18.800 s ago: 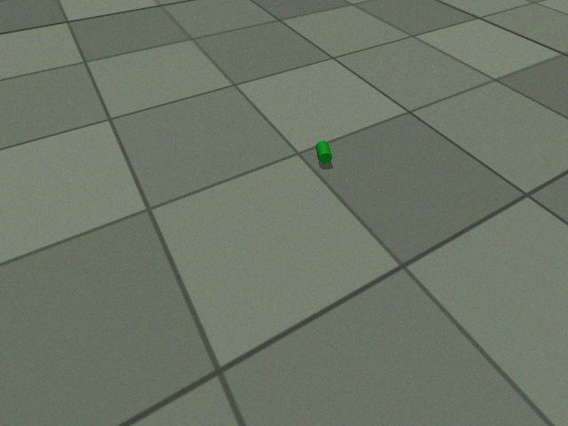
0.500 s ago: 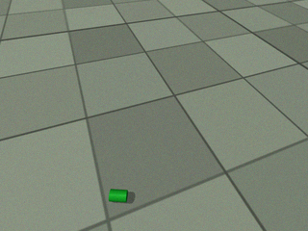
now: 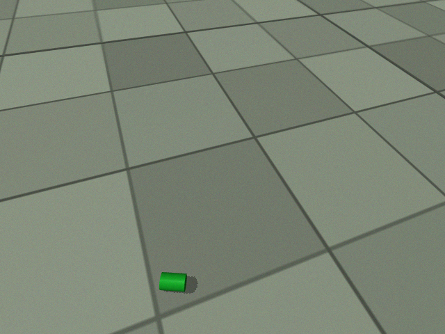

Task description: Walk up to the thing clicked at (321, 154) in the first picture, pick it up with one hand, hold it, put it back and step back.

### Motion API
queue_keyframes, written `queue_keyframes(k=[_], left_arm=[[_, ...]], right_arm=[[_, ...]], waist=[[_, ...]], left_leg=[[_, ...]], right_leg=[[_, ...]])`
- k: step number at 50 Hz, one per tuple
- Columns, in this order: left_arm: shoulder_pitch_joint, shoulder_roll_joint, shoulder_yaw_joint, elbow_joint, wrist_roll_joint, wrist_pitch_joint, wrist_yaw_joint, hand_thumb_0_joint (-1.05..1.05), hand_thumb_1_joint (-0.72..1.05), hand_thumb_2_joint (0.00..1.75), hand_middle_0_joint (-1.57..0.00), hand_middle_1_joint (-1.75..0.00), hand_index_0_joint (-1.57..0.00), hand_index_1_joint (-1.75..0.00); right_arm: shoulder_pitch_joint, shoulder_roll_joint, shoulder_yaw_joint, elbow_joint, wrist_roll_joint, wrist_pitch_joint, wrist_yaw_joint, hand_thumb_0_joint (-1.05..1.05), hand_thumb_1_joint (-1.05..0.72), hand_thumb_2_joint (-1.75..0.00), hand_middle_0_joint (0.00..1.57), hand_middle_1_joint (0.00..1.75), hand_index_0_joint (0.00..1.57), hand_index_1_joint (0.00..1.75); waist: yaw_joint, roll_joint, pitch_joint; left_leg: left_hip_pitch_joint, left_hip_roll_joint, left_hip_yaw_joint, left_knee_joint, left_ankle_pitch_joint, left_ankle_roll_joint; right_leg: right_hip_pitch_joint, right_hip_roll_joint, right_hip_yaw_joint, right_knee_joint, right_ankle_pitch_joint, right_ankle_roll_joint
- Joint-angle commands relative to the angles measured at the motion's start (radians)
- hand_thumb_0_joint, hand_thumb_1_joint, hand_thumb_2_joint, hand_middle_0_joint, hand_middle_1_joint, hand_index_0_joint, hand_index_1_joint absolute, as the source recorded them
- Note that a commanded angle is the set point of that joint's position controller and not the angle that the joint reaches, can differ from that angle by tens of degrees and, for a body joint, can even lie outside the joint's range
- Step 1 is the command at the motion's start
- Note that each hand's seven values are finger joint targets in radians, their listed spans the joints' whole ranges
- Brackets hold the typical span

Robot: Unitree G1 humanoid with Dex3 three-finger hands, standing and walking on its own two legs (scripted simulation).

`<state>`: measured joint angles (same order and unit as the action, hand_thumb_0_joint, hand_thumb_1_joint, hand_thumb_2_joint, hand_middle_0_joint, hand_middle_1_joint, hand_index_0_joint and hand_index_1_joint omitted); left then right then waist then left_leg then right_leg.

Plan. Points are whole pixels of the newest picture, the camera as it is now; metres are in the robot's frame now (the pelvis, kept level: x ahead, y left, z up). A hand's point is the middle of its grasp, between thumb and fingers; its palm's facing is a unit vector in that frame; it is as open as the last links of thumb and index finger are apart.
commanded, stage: stand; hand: left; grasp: from above
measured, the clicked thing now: (173, 281) +0.43 +0.20 -0.75
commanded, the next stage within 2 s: rise first in 0.20 s
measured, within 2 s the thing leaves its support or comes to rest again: neither
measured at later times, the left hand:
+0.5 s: hand out of the picture +0.14 +0.24 -0.17, palm faces +0.02 -0.95 -0.32, open 8.3 cm
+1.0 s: hand out of the picture +0.11 +0.25 -0.23, palm faces -0.14 -0.89 -0.44, open 13.3 cm
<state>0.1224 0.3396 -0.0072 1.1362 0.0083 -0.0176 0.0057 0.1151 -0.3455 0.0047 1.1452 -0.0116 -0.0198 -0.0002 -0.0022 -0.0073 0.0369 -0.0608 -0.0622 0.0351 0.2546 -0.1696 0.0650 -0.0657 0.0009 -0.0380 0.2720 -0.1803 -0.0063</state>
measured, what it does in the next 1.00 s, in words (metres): lowers itself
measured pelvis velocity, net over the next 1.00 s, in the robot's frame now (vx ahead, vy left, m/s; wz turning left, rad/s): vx -0.03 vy -0.02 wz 0.00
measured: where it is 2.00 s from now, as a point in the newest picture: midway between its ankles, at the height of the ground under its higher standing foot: outside the picture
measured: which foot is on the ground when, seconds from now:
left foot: down 0.00-1.00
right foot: down 0.00-1.00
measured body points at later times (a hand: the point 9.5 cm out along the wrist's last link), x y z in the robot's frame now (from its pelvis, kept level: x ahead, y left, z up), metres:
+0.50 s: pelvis -0.02 -0.01 -0.02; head +0.05 +0.00 +0.43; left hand +0.14 +0.29 -0.15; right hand +0.08 -0.28 -0.14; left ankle -0.02 +0.07 -0.75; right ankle -0.02 -0.11 -0.75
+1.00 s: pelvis -0.03 -0.02 -0.09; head +0.07 +0.00 +0.34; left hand +0.12 +0.30 -0.20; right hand +0.15 -0.27 -0.19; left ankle -0.02 +0.07 -0.75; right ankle -0.02 -0.11 -0.75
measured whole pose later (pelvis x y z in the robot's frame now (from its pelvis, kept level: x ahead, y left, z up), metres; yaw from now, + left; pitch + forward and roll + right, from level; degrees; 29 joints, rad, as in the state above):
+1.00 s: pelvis -0.03 -0.02 -0.09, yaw +0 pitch +18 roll -2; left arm 0.21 0.37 0.14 0.57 0.20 0.14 -0.03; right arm 0.19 -0.26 -0.01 0.57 0.03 -0.10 -0.03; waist -0.02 0.00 -0.11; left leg -0.90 -0.01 0.02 1.12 -0.52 0.05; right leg -0.88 0.02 -0.08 1.09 -0.51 -0.04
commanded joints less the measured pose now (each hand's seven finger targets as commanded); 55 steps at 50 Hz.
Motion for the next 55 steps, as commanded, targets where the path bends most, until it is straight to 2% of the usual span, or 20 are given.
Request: queue_keyframes(k=[1,7,15,16,17,18,19,21,23,24,26,28,32,35,38,39,40,47,50,55], left_arm=[[-0.032,0.202,0.033,-0.058,0.001,-0.015,0.011,0.0,0.9,0.9,-0.2,-0.3,-0.2,-0.3],[-0.032,0.21,0.037,-0.056,0.0,-0.013,0.011,0.0,0.9,0.9,-0.2,-0.3,-0.2,-0.3],[-0.026,0.203,0.033,-0.058,0.0,-0.015,0.012,0.0,0.82,0.98,-0.12,-0.33,-0.12,-0.32],[-0.377,0.079,0.051,-0.408,-0.058,-0.113,0.031,0.0,0.74,0.92,-0.2,-0.41,-0.2,-0.4],[-0.574,0.118,0.064,-0.397,-0.058,-0.106,0.032,0.0,0.67,0.88,-0.25,-0.48,-0.22,-0.48],[-0.301,0.151,0.095,-0.099,-0.04,-0.044,0.031,0.0,0.59,0.92,-0.22,-0.54,-0.18,-0.56],[-0.247,0.174,0.121,-0.069,-0.03,-0.032,0.013,0.0,0.51,0.88,-0.22,-0.61,-0.2,-0.63],[-0.375,0.304,0.185,-0.197,0.013,-0.049,-0.003,0.0,0.41,0.87,-0.19,-0.76,-0.2,-0.76],[-0.122,0.242,0.198,-0.058,0.063,-0.021,-0.036,0.0,0.25,0.84,-0.19,-0.91,-0.21,-0.88],[-0.026,0.21,0.198,-0.047,0.073,-0.009,-0.05,0.0,0.17,0.86,-0.19,-0.92,-0.21,-0.89],[-0.048,0.266,0.237,-0.214,0.098,0.003,-0.047,0.0,0.01,0.85,-0.2,-0.95,-0.23,-0.92],[-0.053,0.184,0.165,-0.228,0.119,0.052,-0.049,0.0,-0.15,0.84,-0.26,-0.9,-0.27,-0.89],[-0.079,0.198,0.177,-0.284,0.148,0.109,-0.021,0.0,-0.44,0.83,-0.28,-0.89,-0.27,-0.9],[-0.081,0.205,0.202,-0.375,0.15,0.112,-0.011,0.0,-0.45,0.82,-0.26,-0.92,-0.26,-0.92],[-0.098,0.257,0.242,-0.541,0.16,0.09,-0.004,0.0,-0.47,0.83,-0.26,-0.93,-0.26,-0.93],[-0.015,0.262,0.254,-0.513,0.169,0.099,-0.006,0.0,-0.45,0.82,-0.27,-0.93,-0.27,-0.92],[-0.064,0.248,0.229,-0.647,0.161,0.088,-0.013,0.0,-0.47,0.83,-0.26,-0.94,-0.26,-0.94],[0.127,0.237,0.224,-0.651,0.197,0.147,-0.025,0.0,-0.47,0.83,-0.24,-0.95,-0.24,-0.95],[0.093,0.225,0.198,-0.673,0.211,0.154,-0.026,0.0,-0.45,0.82,-0.25,-0.94,-0.25,-0.93],[0.005,0.232,0.197,-0.65,0.271,0.104,-0.022,0.0,-0.41,0.8,-0.26,-0.91,-0.26,-0.91]], right_arm=[[-0.032,-0.217,-0.039,-0.052,0.004,-0.024,-0.02,0.0,-0.9,-0.9,0.2,0.3,0.2,0.3],[-0.015,-0.218,-0.04,-0.045,0.005,-0.023,-0.021,0.0,-0.9,-0.9,0.2,0.3,0.2,0.3],[-0.026,-0.217,-0.038,-0.048,0.006,-0.023,-0.021,0.0,-0.92,-0.92,0.21,0.31,0.21,0.31],[-0.005,-0.082,-0.007,-0.343,0.081,-0.068,-0.039,0.0,-0.94,-0.91,0.2,0.3,0.2,0.3],[0.027,-0.104,-0.008,-0.314,0.081,-0.069,-0.044,0.0,-0.88,-0.9,0.2,0.3,0.2,0.3],[0.084,-0.104,0.0,-0.268,0.08,-0.047,-0.045,0.0,-0.88,-0.9,0.2,0.3,0.2,0.3],[0.086,-0.112,-0.015,-0.306,0.078,-0.037,-0.041,0.0,-0.87,-0.89,0.2,0.3,0.2,0.3],[0.132,-0.124,-0.051,-0.353,0.062,-0.044,-0.054,0.0,-0.9,-0.9,0.2,0.3,0.2,0.3],[0.181,-0.118,-0.077,-0.389,0.045,-0.044,-0.038,0.0,-0.94,-0.91,0.2,0.3,0.2,0.3],[0.184,-0.119,-0.081,-0.419,0.043,-0.043,-0.031,0.0,-0.96,-0.91,0.2,0.3,0.2,0.3],[0.164,-0.112,-0.09,-0.485,0.046,-0.042,-0.03,0.0,-0.98,-0.92,0.2,0.3,0.2,0.3],[0.131,-0.099,-0.078,-0.533,0.054,-0.038,-0.026,0.0,-0.98,-0.92,0.2,0.3,0.2,0.3],[0.096,-0.085,-0.07,-0.598,0.057,-0.049,-0.025,0.0,-0.94,-0.91,0.2,0.3,0.2,0.3],[0.104,-0.079,-0.072,-0.633,0.054,-0.071,-0.023,0.0,-0.93,-0.91,0.2,0.3,0.2,0.3],[0.113,-0.069,-0.082,-0.664,0.051,-0.095,-0.029,0.0,-0.95,-0.91,0.2,0.3,0.2,0.3],[0.118,-0.07,-0.08,-0.661,0.05,-0.099,-0.033,0.0,-0.95,-0.91,0.2,0.3,0.2,0.3],[0.112,-0.064,-0.08,-0.679,0.049,-0.108,-0.035,0.0,-0.95,-0.91,0.2,0.3,0.2,0.3],[0.121,-0.073,-0.083,-0.681,0.046,-0.126,-0.052,0.0,-0.96,-0.91,0.2,0.3,0.2,0.3],[0.125,-0.072,-0.081,-0.682,0.042,-0.138,-0.049,0.0,-0.95,-0.91,0.2,0.3,0.2,0.3],[0.085,-0.074,-0.081,-0.695,0.033,-0.166,-0.034,0.0,-0.93,-0.91,0.2,0.3,0.2,0.3]], waist=[[0.0,0.018,-0.063],[-0.003,0.019,-0.055],[-0.001,0.004,-0.053],[-0.119,0.019,0.055],[-0.095,0.009,-0.032],[-0.076,-0.027,0.017],[-0.04,-0.052,0.033],[-0.029,0.001,-0.209],[-0.014,0.013,-0.279],[0.021,0.021,-0.301],[0.055,0.1,-0.425],[0.027,0.095,-0.323],[0.007,0.005,-0.243],[-0.002,0.005,-0.253],[-0.002,0.032,-0.357],[0.003,0.051,-0.35],[-0.011,0.088,-0.386],[-0.028,0.054,-0.414],[-0.052,0.054,-0.405],[-0.042,0.059,-0.372]], left_leg=[[0.004,0.21,-0.159,-0.03,0.251,-0.048],[-0.001,0.212,-0.167,-0.041,0.269,-0.065],[0.005,0.201,-0.159,-0.028,0.243,-0.042],[-0.165,0.078,-0.047,0.062,0.075,-0.05],[-0.143,0.077,-0.061,0.083,0.037,-0.052],[-0.2,0.065,-0.063,0.102,-0.007,-0.045],[-0.269,0.078,-0.058,0.153,0.006,-0.043],[-0.221,0.063,-0.05,0.24,0.084,-0.04],[-0.287,0.061,-0.064,0.343,0.171,-0.049],[-0.305,0.06,-0.064,0.369,0.202,-0.053],[-0.268,0.045,-0.058,0.383,0.251,-0.06],[-0.339,0.051,-0.066,0.387,0.176,-0.061],[-0.519,0.054,-0.071,0.47,-0.051,-0.043],[-0.588,0.056,-0.079,0.54,-0.13,-0.041],[-0.595,0.047,-0.059,0.609,-0.121,-0.035],[-0.606,0.047,-0.06,0.622,-0.121,-0.036],[-0.583,0.052,-0.062,0.634,-0.091,-0.039],[-0.637,0.048,-0.063,0.727,-0.052,-0.031],[-0.686,0.051,-0.07,0.789,-0.004,-0.03],[-0.831,0.055,-0.083,0.888,-0.079,-0.036]], right_leg=[[0.012,-0.151,0.122,-0.021,0.148,-0.024],[0.016,-0.147,0.116,-0.012,0.13,-0.023],[0.007,-0.157,0.125,-0.026,0.156,-0.025],[-0.255,0.006,0.031,0.067,0.105,-0.025],[-0.209,0.001,0.028,0.087,0.087,-0.024],[-0.226,0.007,0.02,0.095,0.044,-0.031],[-0.256,0.01,0.008,0.138,0.024,-0.03],[-0.248,0.001,0.024,0.222,0.102,-0.034],[-0.284,-0.002,0.028,0.308,0.143,-0.038],[-0.291,0.002,0.026,0.339,0.14,-0.042],[-0.251,0.002,0.029,0.353,0.168,-0.051],[-0.328,0.01,0.023,0.355,0.091,-0.052],[-0.466,0.017,0.022,0.429,-0.068,-0.043],[-0.561,0.018,0.02,0.511,-0.138,-0.038],[-0.594,0.015,0.032,0.571,-0.135,-0.039],[-0.608,0.016,0.032,0.594,-0.132,-0.038],[-0.626,0.02,0.033,0.615,-0.107,-0.04],[-0.667,0.021,0.034,0.667,-0.072,-0.034],[-0.725,0.022,0.027,0.718,-0.04,-0.033],[-0.903,0.024,0.019,0.856,-0.124,-0.041]])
